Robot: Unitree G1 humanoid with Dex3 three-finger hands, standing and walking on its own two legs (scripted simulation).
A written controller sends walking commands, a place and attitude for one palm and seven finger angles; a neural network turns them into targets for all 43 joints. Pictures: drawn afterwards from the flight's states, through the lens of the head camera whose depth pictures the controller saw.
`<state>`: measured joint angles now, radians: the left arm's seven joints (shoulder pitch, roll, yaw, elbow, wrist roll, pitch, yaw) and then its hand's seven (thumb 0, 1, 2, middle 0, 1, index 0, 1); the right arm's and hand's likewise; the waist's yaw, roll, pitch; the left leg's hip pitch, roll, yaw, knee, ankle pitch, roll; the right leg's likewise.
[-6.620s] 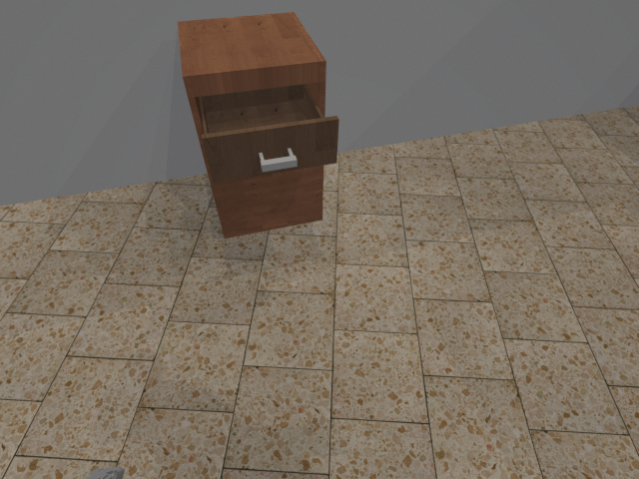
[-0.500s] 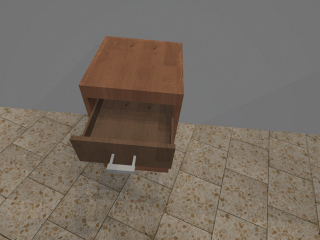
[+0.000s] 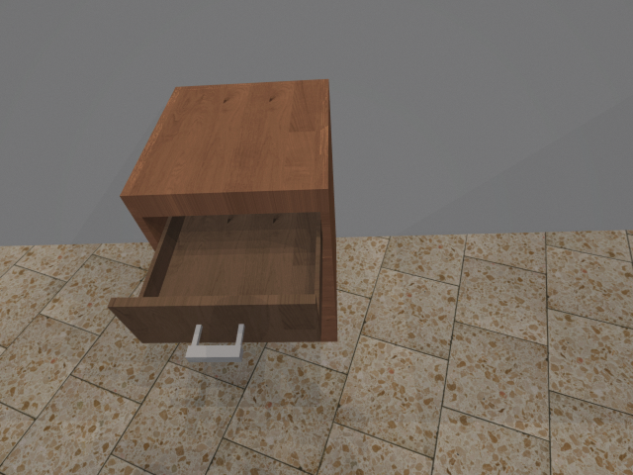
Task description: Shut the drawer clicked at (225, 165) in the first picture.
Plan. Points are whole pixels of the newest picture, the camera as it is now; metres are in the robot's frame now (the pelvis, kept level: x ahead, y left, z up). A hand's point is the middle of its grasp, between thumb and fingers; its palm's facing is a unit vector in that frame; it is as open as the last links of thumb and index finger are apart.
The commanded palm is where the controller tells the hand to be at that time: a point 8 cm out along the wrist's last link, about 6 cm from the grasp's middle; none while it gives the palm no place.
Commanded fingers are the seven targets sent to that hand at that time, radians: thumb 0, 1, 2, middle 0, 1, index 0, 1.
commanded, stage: come to a stop and stand still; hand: left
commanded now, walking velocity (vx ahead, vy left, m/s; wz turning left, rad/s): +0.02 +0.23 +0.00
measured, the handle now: (217, 342) +0.37 +0.24 -0.21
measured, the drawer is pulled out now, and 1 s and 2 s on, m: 0.22 0.22 0.22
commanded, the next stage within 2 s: look again from close up in 1.04 s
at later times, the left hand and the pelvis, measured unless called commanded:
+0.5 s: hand out of the picture -0.06 +0.23 -0.17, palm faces +0.08 -0.97 -0.21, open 7.4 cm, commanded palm none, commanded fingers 0.00 0.90 0.90 -0.20 -0.30 -0.20 -0.30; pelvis -0.05 +0.04 +0.00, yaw +1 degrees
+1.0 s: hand out of the picture -0.05 +0.18 -0.17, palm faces +0.06 -0.98 -0.18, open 7.3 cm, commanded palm none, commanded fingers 0.00 0.90 0.90 -0.20 -0.30 -0.20 -0.30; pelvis -0.03 +0.02 +0.01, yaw +1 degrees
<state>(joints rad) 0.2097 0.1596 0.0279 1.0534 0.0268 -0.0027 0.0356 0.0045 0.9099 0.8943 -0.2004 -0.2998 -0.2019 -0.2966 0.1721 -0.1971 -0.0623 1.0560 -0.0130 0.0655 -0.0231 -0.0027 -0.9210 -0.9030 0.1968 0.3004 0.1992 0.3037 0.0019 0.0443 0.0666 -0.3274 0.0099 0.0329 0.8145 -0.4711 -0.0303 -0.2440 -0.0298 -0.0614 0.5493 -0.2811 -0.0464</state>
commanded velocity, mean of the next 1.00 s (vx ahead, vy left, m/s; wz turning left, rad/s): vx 0.05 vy -0.01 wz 0.00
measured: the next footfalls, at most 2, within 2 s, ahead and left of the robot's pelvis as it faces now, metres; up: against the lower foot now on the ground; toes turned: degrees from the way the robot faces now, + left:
left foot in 0.44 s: -0.01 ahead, +0.14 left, +0.00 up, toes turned +5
right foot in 0.72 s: +0.01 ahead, -0.07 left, +0.00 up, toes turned +0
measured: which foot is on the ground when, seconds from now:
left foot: up 0.00-0.42, down 0.44-1.00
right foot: down 0.00-0.44, up 0.46-0.70, down 0.72-1.00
